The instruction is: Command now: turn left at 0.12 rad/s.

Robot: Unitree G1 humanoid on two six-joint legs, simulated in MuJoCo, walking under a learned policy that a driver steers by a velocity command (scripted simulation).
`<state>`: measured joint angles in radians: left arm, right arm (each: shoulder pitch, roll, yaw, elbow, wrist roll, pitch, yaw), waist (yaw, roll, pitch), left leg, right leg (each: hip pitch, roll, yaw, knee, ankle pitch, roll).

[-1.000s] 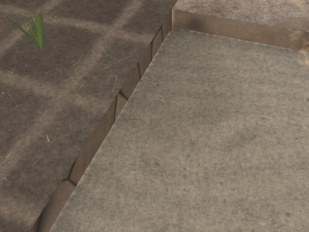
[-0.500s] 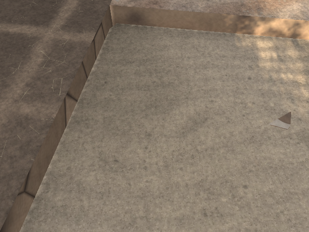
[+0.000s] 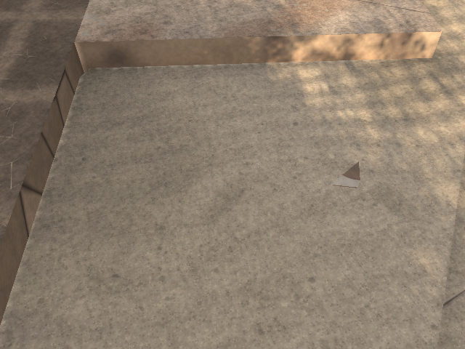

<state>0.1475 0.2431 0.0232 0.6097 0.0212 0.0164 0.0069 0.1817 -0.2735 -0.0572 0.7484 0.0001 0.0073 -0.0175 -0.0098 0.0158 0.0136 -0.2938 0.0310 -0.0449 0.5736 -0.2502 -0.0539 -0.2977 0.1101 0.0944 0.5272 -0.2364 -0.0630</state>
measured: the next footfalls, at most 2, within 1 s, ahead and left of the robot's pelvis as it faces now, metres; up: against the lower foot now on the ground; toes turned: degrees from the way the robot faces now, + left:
left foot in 0.58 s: +0.15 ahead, +0.24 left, +0.00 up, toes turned +21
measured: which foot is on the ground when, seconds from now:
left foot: down 0.00-0.22, up 0.24-0.56, down 0.58-1.00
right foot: down 0.00-0.58, up 0.60-1.00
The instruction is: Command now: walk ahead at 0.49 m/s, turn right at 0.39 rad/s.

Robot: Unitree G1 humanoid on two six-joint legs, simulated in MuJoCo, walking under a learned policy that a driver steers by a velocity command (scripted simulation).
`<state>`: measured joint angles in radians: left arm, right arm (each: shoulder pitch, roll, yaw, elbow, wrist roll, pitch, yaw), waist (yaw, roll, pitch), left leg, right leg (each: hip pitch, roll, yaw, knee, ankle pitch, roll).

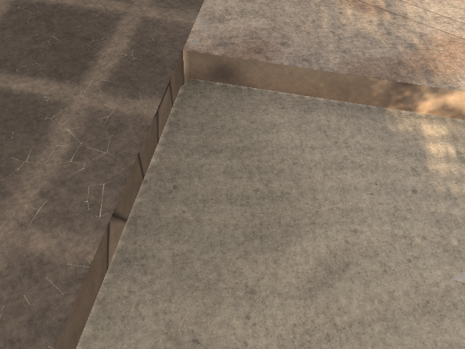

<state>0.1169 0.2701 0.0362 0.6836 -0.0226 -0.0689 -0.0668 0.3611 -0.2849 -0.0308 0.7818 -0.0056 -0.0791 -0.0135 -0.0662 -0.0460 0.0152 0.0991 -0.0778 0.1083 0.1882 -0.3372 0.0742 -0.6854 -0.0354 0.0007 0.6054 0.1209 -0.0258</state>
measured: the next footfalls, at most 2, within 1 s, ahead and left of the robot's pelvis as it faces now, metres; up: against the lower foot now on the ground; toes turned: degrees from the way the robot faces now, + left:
right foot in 0.10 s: +0.24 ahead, -0.09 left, +0.00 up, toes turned -4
left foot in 0.54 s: +0.54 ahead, +0.08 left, +0.00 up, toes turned -23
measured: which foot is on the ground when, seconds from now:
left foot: down 0.00-0.12, up 0.14-0.52, down 0.54-1.00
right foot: up 0.00-0.08, down 0.10-0.56, up 0.58-1.00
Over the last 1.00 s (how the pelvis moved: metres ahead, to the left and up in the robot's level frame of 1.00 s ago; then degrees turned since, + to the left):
0.27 0.21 0.00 15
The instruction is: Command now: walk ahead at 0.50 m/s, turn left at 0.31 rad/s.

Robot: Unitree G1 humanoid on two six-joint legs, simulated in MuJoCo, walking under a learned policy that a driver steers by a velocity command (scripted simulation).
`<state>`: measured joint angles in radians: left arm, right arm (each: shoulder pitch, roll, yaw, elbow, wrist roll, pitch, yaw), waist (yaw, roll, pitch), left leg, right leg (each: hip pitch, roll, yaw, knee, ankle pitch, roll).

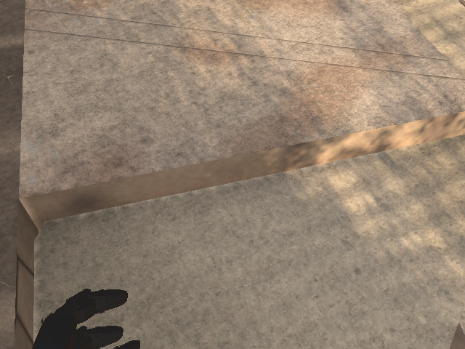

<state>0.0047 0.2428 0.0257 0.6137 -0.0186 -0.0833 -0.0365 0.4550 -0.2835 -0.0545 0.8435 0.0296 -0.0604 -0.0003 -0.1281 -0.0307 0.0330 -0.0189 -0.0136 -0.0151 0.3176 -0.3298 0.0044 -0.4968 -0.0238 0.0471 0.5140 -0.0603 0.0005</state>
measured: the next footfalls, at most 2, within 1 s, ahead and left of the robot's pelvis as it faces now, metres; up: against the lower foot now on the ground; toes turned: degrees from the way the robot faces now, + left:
right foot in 0.04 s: +0.17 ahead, -0.13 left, +0.00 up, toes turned +3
left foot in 0.52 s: +0.40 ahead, +0.19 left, +0.00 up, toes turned +22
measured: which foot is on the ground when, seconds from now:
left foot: down 0.00-0.04, up 0.06-0.50, down 0.52-1.00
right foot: up 0.00-0.02, down 0.04-0.52, up 0.54-1.00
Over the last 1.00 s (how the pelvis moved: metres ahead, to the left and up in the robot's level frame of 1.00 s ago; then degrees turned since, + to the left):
0.56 -0.06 0.00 -22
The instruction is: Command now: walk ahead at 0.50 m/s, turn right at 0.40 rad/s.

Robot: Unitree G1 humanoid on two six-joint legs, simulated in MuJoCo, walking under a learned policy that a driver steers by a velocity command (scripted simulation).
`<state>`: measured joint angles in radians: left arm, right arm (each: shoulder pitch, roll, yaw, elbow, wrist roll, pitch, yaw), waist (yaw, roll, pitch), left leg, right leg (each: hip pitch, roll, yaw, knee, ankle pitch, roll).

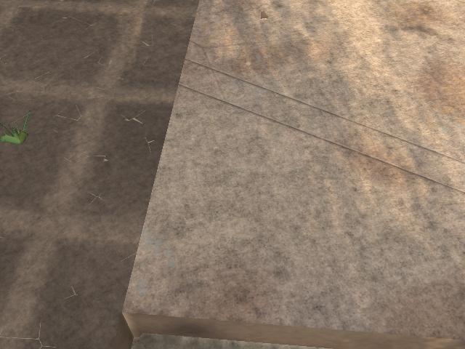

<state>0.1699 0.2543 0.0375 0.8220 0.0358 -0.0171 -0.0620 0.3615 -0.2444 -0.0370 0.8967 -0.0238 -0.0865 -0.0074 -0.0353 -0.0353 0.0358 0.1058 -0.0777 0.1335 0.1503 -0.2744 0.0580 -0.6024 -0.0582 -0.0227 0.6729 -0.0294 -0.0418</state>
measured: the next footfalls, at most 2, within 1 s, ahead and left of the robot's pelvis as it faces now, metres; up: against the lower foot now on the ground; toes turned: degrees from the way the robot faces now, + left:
right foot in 0.10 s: +0.21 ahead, -0.10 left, +0.00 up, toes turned -7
left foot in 0.78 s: +0.61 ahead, +0.03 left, +0.14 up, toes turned -4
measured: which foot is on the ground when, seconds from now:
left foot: down 0.00-0.12, up 0.14-0.76, down 0.78-1.00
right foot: up 0.00-0.08, down 0.10-0.80, up 0.82-1.00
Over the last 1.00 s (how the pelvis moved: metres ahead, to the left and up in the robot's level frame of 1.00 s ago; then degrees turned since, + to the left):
0.49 0.13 0.00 15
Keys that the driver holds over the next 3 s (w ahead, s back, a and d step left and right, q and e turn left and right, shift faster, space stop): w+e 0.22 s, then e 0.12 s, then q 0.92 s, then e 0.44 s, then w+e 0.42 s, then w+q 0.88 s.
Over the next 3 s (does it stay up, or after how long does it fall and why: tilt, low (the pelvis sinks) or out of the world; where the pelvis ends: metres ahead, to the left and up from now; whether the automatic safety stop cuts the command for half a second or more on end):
stays up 1.26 -0.04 0.12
